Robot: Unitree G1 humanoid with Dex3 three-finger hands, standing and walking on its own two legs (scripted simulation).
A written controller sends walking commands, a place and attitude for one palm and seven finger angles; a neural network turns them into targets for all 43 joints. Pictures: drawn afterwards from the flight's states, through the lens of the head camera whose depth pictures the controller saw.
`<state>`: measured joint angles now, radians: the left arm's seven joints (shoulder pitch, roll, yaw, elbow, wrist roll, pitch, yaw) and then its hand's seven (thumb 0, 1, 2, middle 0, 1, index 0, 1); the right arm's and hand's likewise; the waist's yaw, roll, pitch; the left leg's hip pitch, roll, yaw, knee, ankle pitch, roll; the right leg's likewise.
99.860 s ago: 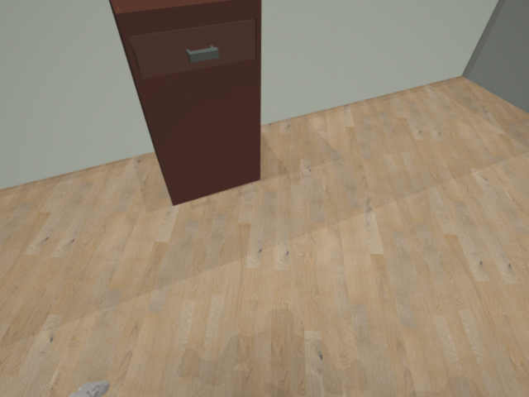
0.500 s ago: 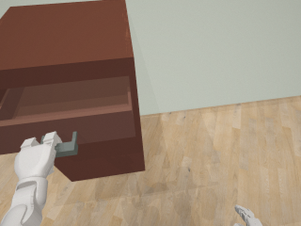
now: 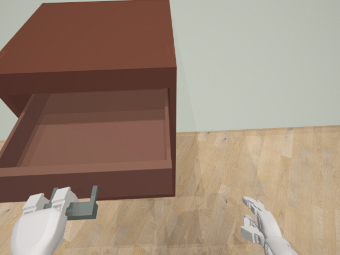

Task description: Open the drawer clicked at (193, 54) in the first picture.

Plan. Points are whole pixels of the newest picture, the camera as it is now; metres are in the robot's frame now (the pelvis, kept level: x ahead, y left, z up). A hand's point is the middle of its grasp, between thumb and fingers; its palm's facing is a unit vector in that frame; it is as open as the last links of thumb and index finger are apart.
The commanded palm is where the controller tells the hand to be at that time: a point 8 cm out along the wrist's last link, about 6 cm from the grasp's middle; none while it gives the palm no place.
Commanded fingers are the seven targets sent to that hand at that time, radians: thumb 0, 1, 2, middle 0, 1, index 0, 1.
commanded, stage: pull the drawer open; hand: left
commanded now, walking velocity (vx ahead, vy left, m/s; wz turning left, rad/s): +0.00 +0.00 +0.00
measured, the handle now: (73, 200) +0.21 +0.25 +0.02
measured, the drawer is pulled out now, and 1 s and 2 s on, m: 0.24 0.29 0.29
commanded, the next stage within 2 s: open the thumb to release the handle in 0.18 s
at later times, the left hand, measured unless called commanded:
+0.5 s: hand (42, 254) +0.11 +0.27 +0.01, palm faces +0.04 -0.03 -1.00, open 7.1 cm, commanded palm +0.09 +0.26 +0.06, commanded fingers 0.00 0.06 0.54 -0.34 -1.26 -0.34 -1.26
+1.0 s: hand out of the picture +0.11 +0.25 +0.00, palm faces -0.02 -0.05 -1.00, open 13.7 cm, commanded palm +0.10 +0.25 +0.06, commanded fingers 0.00 -0.50 0.30 -0.30 -1.20 -0.30 -1.20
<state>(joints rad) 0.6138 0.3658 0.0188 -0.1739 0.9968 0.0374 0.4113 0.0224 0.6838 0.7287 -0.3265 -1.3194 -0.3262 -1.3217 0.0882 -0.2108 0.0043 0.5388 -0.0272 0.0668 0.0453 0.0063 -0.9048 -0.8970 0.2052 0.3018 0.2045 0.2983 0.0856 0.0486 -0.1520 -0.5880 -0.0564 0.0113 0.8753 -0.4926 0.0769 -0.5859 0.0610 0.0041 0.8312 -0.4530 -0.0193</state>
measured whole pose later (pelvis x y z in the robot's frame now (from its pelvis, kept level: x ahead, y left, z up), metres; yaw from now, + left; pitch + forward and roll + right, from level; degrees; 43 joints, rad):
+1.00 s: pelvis -0.04 -0.04 +0.00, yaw +2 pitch +10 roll +0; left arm 0.50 0.39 0.10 0.02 1.00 -0.06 0.45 0.00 -0.47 0.32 -0.32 -1.21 -0.32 -1.21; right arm 0.12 -0.25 -0.03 0.60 -0.03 0.04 -0.05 0.01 -0.90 -0.90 0.21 0.30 0.20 0.30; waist 0.09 0.04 -0.12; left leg -0.61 -0.04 -0.02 0.87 -0.43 0.03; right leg -0.62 0.07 -0.03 0.86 -0.41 -0.07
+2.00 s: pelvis -0.03 -0.02 +0.03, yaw +2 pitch +2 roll -1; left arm 0.48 0.49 0.10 -0.31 0.89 0.03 0.24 0.00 -0.49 0.30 -0.33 -1.21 -0.39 -1.23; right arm 0.10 -0.24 0.01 0.62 0.00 0.05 -0.06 0.01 -0.90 -0.90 0.21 0.30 0.20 0.30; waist 0.14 0.09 -0.06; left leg -0.32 -0.06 -0.02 0.63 -0.34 0.05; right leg -0.31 0.05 -0.02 0.60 -0.32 -0.04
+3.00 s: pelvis -0.03 -0.02 +0.04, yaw +3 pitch -1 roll -1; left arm 0.48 0.57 0.15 -0.47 0.79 0.13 0.00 0.00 -0.49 0.30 -0.32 -1.20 -0.32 -1.20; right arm 0.10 -0.27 0.05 0.58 0.03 0.08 -0.02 0.01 -0.90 -0.90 0.21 0.30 0.20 0.30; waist 0.13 0.10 -0.01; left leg -0.20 -0.06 -0.04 0.49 -0.27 0.06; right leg -0.18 0.05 -0.02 0.45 -0.25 -0.04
